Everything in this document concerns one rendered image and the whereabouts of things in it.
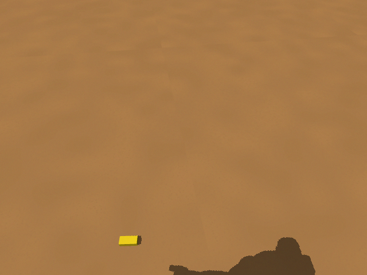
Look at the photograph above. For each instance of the small box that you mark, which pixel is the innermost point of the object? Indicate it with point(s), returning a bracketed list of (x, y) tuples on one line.
[(128, 240)]

